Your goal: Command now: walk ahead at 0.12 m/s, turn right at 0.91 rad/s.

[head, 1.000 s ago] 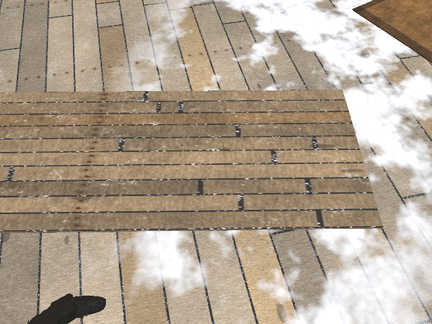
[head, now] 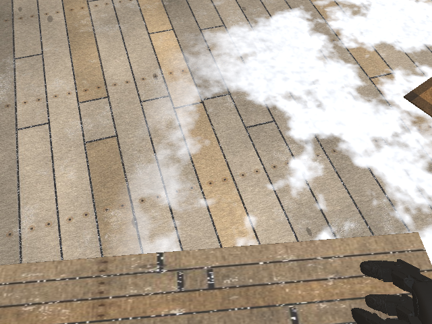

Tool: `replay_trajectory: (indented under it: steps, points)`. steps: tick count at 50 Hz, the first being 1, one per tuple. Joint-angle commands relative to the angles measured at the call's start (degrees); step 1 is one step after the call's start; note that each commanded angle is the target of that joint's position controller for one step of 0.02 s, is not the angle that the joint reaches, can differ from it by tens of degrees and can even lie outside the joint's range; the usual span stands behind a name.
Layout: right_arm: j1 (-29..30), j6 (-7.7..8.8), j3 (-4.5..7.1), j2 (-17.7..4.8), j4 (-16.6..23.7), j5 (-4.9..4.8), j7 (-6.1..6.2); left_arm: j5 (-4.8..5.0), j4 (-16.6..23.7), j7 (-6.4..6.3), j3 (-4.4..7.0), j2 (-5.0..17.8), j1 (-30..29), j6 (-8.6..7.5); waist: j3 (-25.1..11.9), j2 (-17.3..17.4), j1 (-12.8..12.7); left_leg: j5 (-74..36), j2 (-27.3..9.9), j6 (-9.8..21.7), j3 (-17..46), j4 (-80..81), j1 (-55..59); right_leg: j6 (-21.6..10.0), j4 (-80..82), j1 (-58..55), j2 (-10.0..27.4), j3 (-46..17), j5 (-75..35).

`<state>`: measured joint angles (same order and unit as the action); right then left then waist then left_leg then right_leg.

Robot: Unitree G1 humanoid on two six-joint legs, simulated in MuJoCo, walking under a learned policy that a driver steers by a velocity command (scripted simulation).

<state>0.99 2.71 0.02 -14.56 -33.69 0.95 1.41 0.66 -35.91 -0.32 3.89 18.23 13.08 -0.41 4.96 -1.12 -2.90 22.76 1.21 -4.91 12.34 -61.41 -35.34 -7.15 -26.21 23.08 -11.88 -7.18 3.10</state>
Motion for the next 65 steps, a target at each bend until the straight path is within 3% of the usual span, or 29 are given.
replay_trajectory:
  steps: [1, 6, 9, 10, 11, 12, 13, 14, 16, 20, 26, 30, 31, 32, 33, 34, 35, 38, 42, 47, 49, 50, 51, 54, 57, 60, 63, 64, 65]
  points:
    - [-7.2, -0.73, 2.29, -5.3, 0.2, -0.89, 0.66, 0.84, 5.1, -2.24, 3.47, 10.0, -1.5, 1.47, -16.5, 0.2, 3.9, -7.7, 3.3, -1.9, -3.7, 10.1, 7.0, -6.3, 3.5, -8.2, 13.4, -17.3, -22.0]
    - [-1.4, -0.55, 3.35, -6.1, 0.6, -1.21, 0.22, 0.75, 7.0, -2.71, 3.64, 8.5, -2.8, 3.48, -12.3, -7.5, 1.2, -11.5, 4.5, -0.4, -2.3, 22.9, 9.7, -1.9, 3.8, -7.1, 11.4, -22.6, 2.0]
    - [-4.7, 0.77, 4.90, -8.0, -1.1, -1.43, -0.52, 0.85, 8.2, -2.18, 3.61, 7.4, -4.6, 3.53, -11.6, -9.7, 2.9, -16.0, 3.0, 1.8, -2.1, 37.1, 18.0, 0.2, -0.8, -7.1, 10.1, -25.8, 5.5]
    - [-6.4, 0.88, 5.46, -9.0, -1.9, -1.17, -0.55, 1.01, 8.2, -1.87, 3.01, 5.4, -3.2, 3.57, -12.9, -5.6, 2.7, -20.8, -2.5, 4.4, 0.2, 42.5, 25.2, 2.1, -7.0, -3.6, 7.1, -23.1, 18.7]
    - [-5.4, 0.16, 6.08, -12.2, -0.6, -0.12, -0.10, 0.31, 7.5, -1.60, 1.96, 1.8, 2.1, 3.62, -15.7, 5.4, -0.3, -26.0, -15.8, 10.4, 11.2, 41.2, 33.7, 4.6, -21.0, 4.0, 1.3, -14.0, 33.9]
    - [-5.5, -0.54, 6.40, -13.4, -0.5, 2.15, -0.15, 0.53, 9.8, -0.75, 2.83, 5.7, 2.7, 2.88, -14.9, 16.9, -2.1, -26.7, -24.3, 18.8, 23.5, 44.2, 31.2, 7.3, -32.8, 12.4, 0.8, -7.4, 35.7]
    - [-4.0, -0.62, 6.31, -10.6, 0.6, 1.67, 0.18, 0.68, 8.6, -0.39, 4.02, 10.9, 1.1, 2.43, -12.3, 14.4, -0.6, -20.3, -23.8, 20.3, 22.2, 45.3, 28.7, 9.7, -40.2, 15.3, 6.2, -4.6, 30.0]
    - [-2.0, -1.06, 5.57, -7.7, 1.3, 0.93, 0.74, 1.09, 7.2, -0.42, 4.54, 12.3, 0.8, 2.80, -10.2, 10.2, 0.0, -14.0, -18.9, 17.8, 14.2, 44.6, 26.3, 10.6, -42.9, 15.2, 8.1, -3.6, 24.9]
    - [-0.7, -2.15, 5.05, -7.4, 1.9, -0.25, 1.83, 0.48, 5.8, -0.76, 3.82, 9.7, 2.9, 3.96, -7.9, 6.5, 0.1, -15.3, -14.3, 15.3, 5.2, 44.0, 23.0, 12.0, -50.0, 15.4, 9.4, -0.1, 19.6]
    - [-6.0, -3.01, 5.47, -9.0, -0.1, 0.75, 2.56, 1.11, 8.3, -0.76, 2.12, 5.9, -2.1, 3.61, -8.1, 8.4, 3.8, -21.1, -14.0, 16.9, -3.0, 45.1, 27.9, 13.3, -43.6, 17.7, 14.0, 5.5, 16.2]
    - [-6.5, -3.48, 6.75, -11.9, -1.7, -0.45, 0.72, 0.05, 8.1, -0.23, 0.83, 3.4, -2.5, 3.07, -11.5, 10.3, 4.4, -23.2, -16.3, 18.4, -8.0, 44.3, 26.4, 11.5, -25.8, 4.1, 14.7, 8.0, 20.2]
    - [-7.0, -3.31, 6.59, -11.8, -3.4, -2.55, -0.16, -0.17, 5.4, 0.41, 1.20, 3.5, 2.1, 3.30, -11.8, 11.2, 1.8, -27.0, -17.1, 16.3, -9.0, 39.0, 25.7, 7.4, -5.6, -6.6, 12.0, 10.1, 13.7]
    - [-8.9, -3.24, 6.26, -10.7, -4.6, -3.22, -0.19, -0.29, 4.3, 0.48, 1.48, 4.1, 4.2, 3.29, -11.6, 10.0, 1.1, -25.5, -15.8, 13.5, -10.7, 35.9, 22.6, 5.4, 2.0, -12.5, 10.8, 10.2, 8.9]
    - [-11.9, -2.97, 5.49, -7.8, -5.6, -2.49, -0.58, -0.28, 4.1, 0.27, 2.08, 6.4, 5.1, 3.32, -11.9, 2.7, 2.0, -15.9, -12.2, 8.3, -15.1, 28.1, 14.7, 2.9, 5.2, -20.8, 16.1, 2.0, 0.9]
    - [-10.9, -2.37, 3.96, -4.0, -2.6, 0.69, -1.19, -0.92, 5.7, -0.46, 3.27, 13.3, 2.8, 3.56, -11.0, -17.2, 4.0, 9.4, -4.4, 2.0, -20.9, 15.5, -1.0, -5.9, 4.8, -24.5, 31.9, -17.0, -15.8]
    - [-4.8, -2.24, 5.50, -8.5, -1.8, 0.18, -0.33, -3.15, 6.2, -0.27, 2.69, 10.8, 4.1, 2.54, -12.4, -12.4, -1.7, 14.6, -3.7, 1.2, -13.3, 4.2, -1.4, -12.7, 6.7, -17.6, 35.3, -18.8, -16.1]
    - [-5.1, -2.64, 6.03, -9.6, -2.4, -1.14, -0.07, -3.61, 5.6, -0.15, 1.88, 9.0, 1.5, 1.50, -10.7, -9.1, 0.0, 11.1, -4.2, 1.7, -11.4, -0.5, -0.6, -10.8, 7.1, -14.9, 31.8, -13.7, -12.9]
    - [-10.1, -3.99, 6.25, -8.5, -5.8, -0.48, 0.78, -1.31, 5.1, -0.57, 0.42, 4.7, -6.1, 0.33, -9.2, -7.6, 3.7, 0.1, -4.2, 0.5, -11.0, -2.5, 2.2, -4.9, 5.9, -12.0, 24.6, -5.2, -13.8]
    - [-9.9, -3.87, 4.57, -4.8, -5.9, -1.05, 0.29, -1.47, 3.7, -0.72, -0.34, 2.4, -6.4, 0.35, -9.8, -7.4, 3.5, -3.3, -4.3, 0.2, -11.5, 11.2, 9.5, -4.3, 4.5, -12.2, 22.3, -2.5, -12.8]
    - [-11.6, -3.75, 4.10, -6.0, -6.3, -1.65, -0.88, -1.22, 0.7, -0.50, -0.25, 2.9, -5.5, 0.62, -8.6, -7.2, 3.4, -8.9, -3.1, 2.2, -14.2, 30.3, 19.8, -4.7, 2.9, -10.9, 23.7, -4.0, -4.6]
    - [-10.0, -3.56, 4.93, -10.6, -4.4, -1.02, -0.91, -0.93, -0.7, -1.22, 0.98, 5.8, -1.8, 0.54, -6.9, -3.6, 2.2, -22.5, -4.2, 4.8, -10.9, 33.7, 20.5, -0.6, 0.2, -10.7, 21.1, -2.6, 2.6]
    - [-9.3, -3.52, 5.96, -14.4, -3.8, -1.25, -0.70, -1.97, 0.0, -1.56, 1.23, 5.6, -0.1, 0.30, -7.0, 4.0, -0.4, -32.4, -7.2, 7.6, -6.6, 31.0, 20.3, 2.1, -3.0, -9.1, 16.9, 1.4, 7.7]
    - [-9.8, -3.54, 6.40, -13.9, -4.0, -2.30, -0.70, -2.60, 0.6, -2.12, 1.21, 4.7, -1.8, 0.37, -7.2, 9.1, 0.5, -29.1, -9.1, 11.6, -1.4, 33.7, 17.6, 5.3, -7.0, -8.8, 12.4, 7.4, 10.6]
    - [-13.7, -2.97, 6.66, -13.1, -3.6, -1.24, -0.03, -1.46, 3.0, -2.80, 1.14, 1.1, -8.6, 0.94, -6.4, 16.6, 4.8, -27.8, -16.9, 20.3, 16.2, 42.0, 23.4, 7.9, -22.5, 3.7, 6.2, 6.5, 27.1]
    - [-10.9, -2.06, 7.36, -13.4, -2.4, -2.21, 0.69, -0.51, 3.2, -2.05, 1.69, 1.4, -6.6, 0.63, -8.4, 10.0, 2.6, -28.9, -15.7, 17.9, 15.1, 40.7, 27.2, 8.1, -28.4, 8.7, 9.1, 0.2, 30.4]
    - [-7.5, -4.89, 8.04, -12.8, -0.9, -3.27, 1.38, -0.23, 2.5, -0.84, 1.25, -0.6, -6.0, -0.62, -10.8, 10.6, 2.7, -26.2, -10.3, 14.0, 12.2, 39.3, 24.1, 9.6, -13.0, -0.5, 7.1, 3.1, 21.0]
    - [-6.0, -5.97, 7.82, -11.1, 0.6, -3.96, 1.23, 0.37, -0.6, 0.11, 2.81, 2.1, 2.5, -0.76, -12.7, 9.6, -0.4, -13.3, -5.8, 9.9, 11.3, 35.4, 15.8, 8.7, 5.9, -17.0, 8.3, 4.3, 7.6]
    - [-9.9, -6.00, 6.94, -7.3, 0.2, -3.25, 0.83, -0.40, -0.3, -0.63, 3.98, 6.5, 3.6, -0.21, -12.4, -2.0, 1.5, 3.6, 0.0, 6.1, 4.9, 22.8, 5.6, 4.3, 9.8, -24.2, 21.1, -8.4, 11.0]
    - [-11.9, -5.11, 7.25, -7.4, 1.4, -2.58, 0.75, -3.57, 1.5, -0.41, 4.40, 10.6, -0.5, 0.05, -9.6, -14.7, 4.0, 12.6, 4.9, 3.5, -0.5, 9.8, -3.8, -3.7, 12.6, -17.6, 34.2, -25.2, 7.3]
